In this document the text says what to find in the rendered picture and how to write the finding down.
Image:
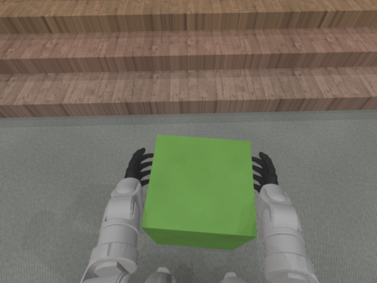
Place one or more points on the robot right hand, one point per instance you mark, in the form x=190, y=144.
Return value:
x=268, y=171

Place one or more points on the left robot forearm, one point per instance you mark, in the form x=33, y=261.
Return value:
x=116, y=248

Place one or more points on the robot shin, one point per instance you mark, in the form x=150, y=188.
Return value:
x=230, y=274
x=162, y=269

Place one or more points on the carton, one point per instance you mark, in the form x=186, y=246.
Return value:
x=201, y=193

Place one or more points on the right robot forearm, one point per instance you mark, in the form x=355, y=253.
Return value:
x=286, y=259

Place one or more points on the robot left hand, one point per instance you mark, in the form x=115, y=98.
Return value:
x=135, y=166

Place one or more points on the robot right shin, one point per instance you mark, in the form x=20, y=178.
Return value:
x=230, y=274

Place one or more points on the robot left shin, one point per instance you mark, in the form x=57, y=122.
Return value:
x=162, y=269

